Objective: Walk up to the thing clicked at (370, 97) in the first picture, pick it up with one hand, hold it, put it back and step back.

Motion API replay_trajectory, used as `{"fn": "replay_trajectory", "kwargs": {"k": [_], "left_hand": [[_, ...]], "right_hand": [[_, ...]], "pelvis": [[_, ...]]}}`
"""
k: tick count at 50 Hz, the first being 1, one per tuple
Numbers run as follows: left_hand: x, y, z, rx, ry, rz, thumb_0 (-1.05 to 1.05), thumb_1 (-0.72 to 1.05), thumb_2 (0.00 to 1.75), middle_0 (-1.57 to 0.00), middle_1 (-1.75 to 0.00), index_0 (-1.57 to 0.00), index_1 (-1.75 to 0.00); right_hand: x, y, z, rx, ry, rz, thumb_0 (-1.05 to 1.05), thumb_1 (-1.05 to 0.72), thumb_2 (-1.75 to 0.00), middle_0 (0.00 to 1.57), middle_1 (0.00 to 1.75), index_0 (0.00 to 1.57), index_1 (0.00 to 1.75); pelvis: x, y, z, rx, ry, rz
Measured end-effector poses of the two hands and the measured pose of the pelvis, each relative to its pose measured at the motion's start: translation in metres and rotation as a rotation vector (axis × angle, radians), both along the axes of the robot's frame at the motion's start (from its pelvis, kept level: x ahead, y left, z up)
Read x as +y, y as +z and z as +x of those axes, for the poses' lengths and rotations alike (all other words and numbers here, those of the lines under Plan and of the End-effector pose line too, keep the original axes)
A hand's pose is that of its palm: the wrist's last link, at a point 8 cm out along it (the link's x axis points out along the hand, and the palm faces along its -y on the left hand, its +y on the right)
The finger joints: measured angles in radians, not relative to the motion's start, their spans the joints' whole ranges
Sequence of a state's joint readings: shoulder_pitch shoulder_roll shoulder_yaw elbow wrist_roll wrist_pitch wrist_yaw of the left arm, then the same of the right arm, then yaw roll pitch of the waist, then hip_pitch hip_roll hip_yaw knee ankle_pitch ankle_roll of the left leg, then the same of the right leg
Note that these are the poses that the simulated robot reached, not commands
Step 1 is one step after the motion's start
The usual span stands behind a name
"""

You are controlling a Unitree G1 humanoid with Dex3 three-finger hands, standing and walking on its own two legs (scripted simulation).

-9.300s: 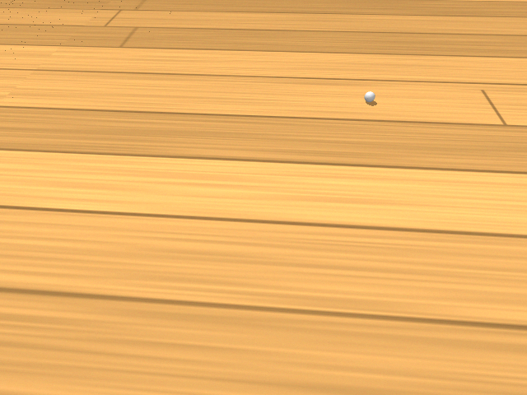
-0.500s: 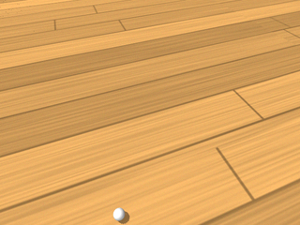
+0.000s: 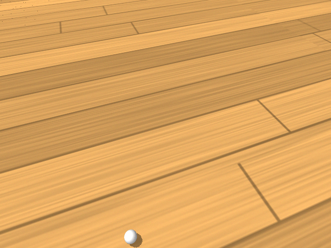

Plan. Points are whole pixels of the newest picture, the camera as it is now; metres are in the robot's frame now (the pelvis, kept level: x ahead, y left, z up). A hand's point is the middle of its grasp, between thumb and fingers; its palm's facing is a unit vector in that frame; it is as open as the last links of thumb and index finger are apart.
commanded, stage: stand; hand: left
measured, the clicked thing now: (130, 236) +0.35 +0.22 -0.75
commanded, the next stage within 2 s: walk up in 0.36 s
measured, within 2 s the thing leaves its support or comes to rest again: neither
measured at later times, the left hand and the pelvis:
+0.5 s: hand out of the picture +0.07 +0.27 -0.16, palm faces -0.02 -0.93 -0.37, open 7.4 cm; pelvis -0.02 -0.01 -0.01, yaw +0 degrees
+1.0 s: hand out of the picture +0.02 +0.19 -0.17, palm faces +0.01 -0.93 -0.37, open 7.4 cm; pelvis -0.07 -0.06 -0.03, yaw +3 degrees
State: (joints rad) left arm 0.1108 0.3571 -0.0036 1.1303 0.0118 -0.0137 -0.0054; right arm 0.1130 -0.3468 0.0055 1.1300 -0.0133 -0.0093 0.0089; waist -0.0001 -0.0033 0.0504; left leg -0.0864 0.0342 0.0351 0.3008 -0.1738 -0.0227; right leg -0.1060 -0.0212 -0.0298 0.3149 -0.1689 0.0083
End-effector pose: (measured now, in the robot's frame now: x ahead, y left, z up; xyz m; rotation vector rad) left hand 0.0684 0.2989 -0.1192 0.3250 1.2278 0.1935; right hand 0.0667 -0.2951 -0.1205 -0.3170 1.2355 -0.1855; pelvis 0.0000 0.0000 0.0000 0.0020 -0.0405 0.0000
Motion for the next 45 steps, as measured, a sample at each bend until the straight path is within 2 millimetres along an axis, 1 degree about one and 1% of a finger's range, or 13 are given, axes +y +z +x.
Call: {"fn": "replay_trajectory", "kwargs": {"k": [19, 23, 27, 31, 34, 36, 39, 41, 45], "left_hand": [[0.002, -0.001, -0.001, 0.011, 0.007, -0.002, 0.0, 0.9, 0.9, -0.2, -0.3, -0.2, -0.3], [0.008, -0.004, 0.0, 0.012, 0.014, 0.01, 0.0, 0.9, 0.9, -0.21, -0.3, -0.2, -0.3], [0.007, -0.008, -0.003, 0.02, 0.009, 0.031, 0.0, 0.9, 0.9, -0.2, -0.3, -0.2, -0.3], [-0.007, -0.004, -0.011, 0.023, 0.004, 0.043, 0.0, 0.9, 0.9, -0.2, -0.3, -0.2, -0.3], [-0.022, -0.009, -0.023, 0.021, -0.011, 0.07, 0.0, 0.9, 0.9, -0.2, -0.3, -0.2, -0.3], [-0.035, -0.011, -0.032, 0.035, -0.014, 0.074, 0.0, 0.9, 0.9, -0.2, -0.3, -0.2, -0.3], [-0.054, -0.01, -0.044, 0.041, -0.024, 0.053, 0.0, 0.9, 0.9, -0.2, -0.3, -0.2, -0.3], [-0.064, -0.01, -0.048, 0.034, -0.025, 0.041, 0.0, 0.9, 0.9, -0.2, -0.3, -0.2, -0.3], [-0.073, -0.012, -0.05, -0.018, -0.012, 0.027, 0.0, 0.9, 0.9, -0.21, -0.3, -0.2, -0.3]], "right_hand": [[0.001, -0.001, 0.0, 0.008, -0.002, 0.0, 0.0, -0.91, -0.89, 0.2, 0.3, 0.2, 0.3], [-0.008, 0.001, -0.001, -0.013, -0.023, -0.027, 0.0, -0.9, -0.89, 0.21, 0.3, 0.2, 0.3], [-0.03, 0.002, -0.007, -0.025, -0.027, -0.069, 0.0, -0.9, -0.89, 0.21, 0.3, 0.2, 0.3], [-0.062, 0.0, -0.011, -0.035, -0.017, -0.108, 0.0, -0.9, -0.89, 0.21, 0.3, 0.2, 0.3], [-0.088, -0.012, -0.009, -0.055, -0.017, -0.112, 0.0, -0.9, -0.89, 0.21, 0.3, 0.2, 0.3], [-0.097, -0.016, -0.009, -0.061, -0.02, -0.109, 0.0, -0.9, -0.89, 0.2, 0.3, 0.2, 0.3], [-0.099, -0.017, -0.015, -0.051, -0.014, -0.086, 0.0, -0.91, -0.89, 0.2, 0.3, 0.2, 0.3], [-0.097, -0.017, -0.02, -0.045, -0.011, -0.067, 0.0, -0.91, -0.89, 0.2, 0.3, 0.2, 0.3], [-0.089, -0.02, -0.031, -0.013, 0.016, -0.05, 0.0, -0.91, -0.89, 0.2, 0.3, 0.2, 0.3]], "pelvis": [[0.001, 0.0, 0.001, 0.007, 0.002, 0.0], [-0.004, -0.005, -0.009, 0.01, -0.001, 0.006], [-0.016, -0.011, -0.021, 0.013, -0.002, 0.013], [-0.035, -0.016, -0.03, 0.024, -0.014, 0.001], [-0.052, -0.028, -0.038, 0.026, -0.034, 0.008], [-0.059, -0.029, -0.045, 0.009, -0.024, -0.005], [-0.065, -0.025, -0.049, 0.012, -0.026, 0.015], [-0.068, -0.023, -0.052, 0.02, -0.025, 0.018], [-0.07, -0.023, -0.055, 0.023, 0.003, 0.003]]}}
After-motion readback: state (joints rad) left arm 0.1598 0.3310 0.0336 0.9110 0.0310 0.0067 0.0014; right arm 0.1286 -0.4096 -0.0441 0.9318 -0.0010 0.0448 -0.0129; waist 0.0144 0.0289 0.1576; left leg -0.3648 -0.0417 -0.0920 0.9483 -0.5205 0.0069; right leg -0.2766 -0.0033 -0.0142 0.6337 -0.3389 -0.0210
